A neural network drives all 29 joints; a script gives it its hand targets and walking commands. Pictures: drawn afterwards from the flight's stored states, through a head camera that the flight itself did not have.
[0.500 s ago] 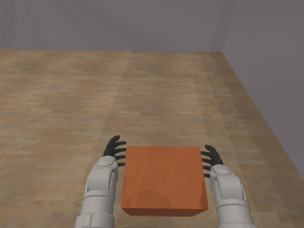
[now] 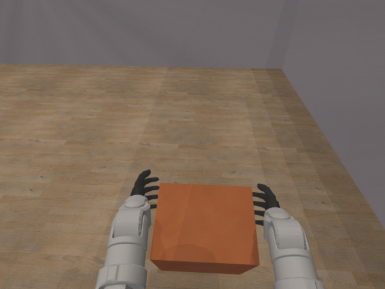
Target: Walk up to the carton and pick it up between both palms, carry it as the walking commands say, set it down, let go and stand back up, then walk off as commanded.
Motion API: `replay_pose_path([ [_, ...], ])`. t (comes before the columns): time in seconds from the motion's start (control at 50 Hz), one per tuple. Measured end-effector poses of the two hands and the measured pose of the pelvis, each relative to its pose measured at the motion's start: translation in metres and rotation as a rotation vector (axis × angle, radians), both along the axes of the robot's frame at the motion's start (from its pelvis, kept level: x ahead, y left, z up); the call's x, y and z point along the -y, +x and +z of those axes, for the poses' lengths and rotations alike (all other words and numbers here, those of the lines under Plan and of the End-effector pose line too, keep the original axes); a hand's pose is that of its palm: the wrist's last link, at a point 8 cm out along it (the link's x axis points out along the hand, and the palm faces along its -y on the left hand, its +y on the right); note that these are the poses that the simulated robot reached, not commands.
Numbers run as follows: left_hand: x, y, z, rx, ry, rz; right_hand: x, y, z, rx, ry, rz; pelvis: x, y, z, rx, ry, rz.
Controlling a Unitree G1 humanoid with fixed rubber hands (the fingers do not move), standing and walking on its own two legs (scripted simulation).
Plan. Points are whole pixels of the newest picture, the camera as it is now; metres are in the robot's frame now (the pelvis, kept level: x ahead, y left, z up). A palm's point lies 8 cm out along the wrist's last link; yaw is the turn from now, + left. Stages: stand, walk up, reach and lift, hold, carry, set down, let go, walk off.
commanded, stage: hold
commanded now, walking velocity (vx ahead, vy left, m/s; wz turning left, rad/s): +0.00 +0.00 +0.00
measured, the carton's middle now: (202, 232) +0.28 +0.01 -0.04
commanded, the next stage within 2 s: carry in 0.34 s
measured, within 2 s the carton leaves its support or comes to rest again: neither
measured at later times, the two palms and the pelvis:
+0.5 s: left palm (142, 200) +0.28 +0.14 +0.07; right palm (273, 216) +0.27 -0.14 +0.05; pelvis -0.02 +0.00 -0.02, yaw -2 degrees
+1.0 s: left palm (163, 255) +0.15 +0.08 +0.09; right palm out of the picture +0.07 -0.19 +0.07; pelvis -0.15 +0.01 -0.03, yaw -17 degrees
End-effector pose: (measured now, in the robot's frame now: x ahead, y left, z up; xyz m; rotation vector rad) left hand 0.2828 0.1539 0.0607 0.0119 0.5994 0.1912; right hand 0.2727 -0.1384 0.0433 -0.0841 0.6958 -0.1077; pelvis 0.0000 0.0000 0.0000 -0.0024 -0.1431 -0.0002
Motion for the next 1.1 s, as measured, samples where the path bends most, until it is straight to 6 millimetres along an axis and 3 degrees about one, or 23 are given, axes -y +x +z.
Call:
replay_pose_path([
  [0.36,-0.002,0.003,0.0,0.014,-0.016,-0.036,-0.001,0.0,0.001,0.008,-0.022,-0.004,-0.004,0.003,-0.002,-0.033,0.001,-0.001],
  [0.46,0.005,0.003,0.003,0.051,0.019,0.027,-0.002,-0.002,0.006,0.042,-0.044,-0.029,-0.002,-0.009,-0.013,-0.104,0.007,-0.016],
  [0.56,0.017,-0.007,0.008,0.077,-0.001,0.043,0.005,-0.017,0.009,0.061,-0.044,-0.116,0.001,-0.03,-0.025,-0.141,0.012,-0.043],
  [0.68,0.028,-0.032,0.01,0.065,-0.016,-0.016,0.016,-0.058,0.011,0.05,-0.02,-0.185,-0.005,-0.058,-0.033,-0.168,0.025,-0.064],
  [0.86,0.035,-0.084,0.017,0.015,-0.05,-0.118,0.02,-0.139,0.024,0.009,-0.02,-0.272,-0.02,-0.105,-0.025,-0.179,0.011,-0.202],
  [0.98,0.068,-0.121,0.028,0.031,-0.031,-0.206,0.047,-0.195,0.026,0.029,-0.002,-0.363,-0.013,-0.144,-0.028,-0.205,0.007,-0.286],
  [1.1,0.101,-0.165,0.029,-0.021,0.012,-0.335,0.069,-0.27,0.025,-0.014,0.027,-0.485,-0.016,-0.185,-0.019,-0.181,0.048,-0.333],
])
